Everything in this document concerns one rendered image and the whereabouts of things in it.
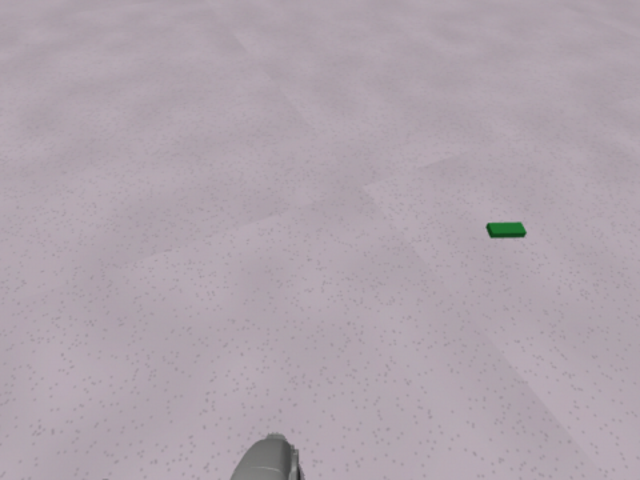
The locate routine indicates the small box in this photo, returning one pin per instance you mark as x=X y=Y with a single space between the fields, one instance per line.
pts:
x=505 y=230

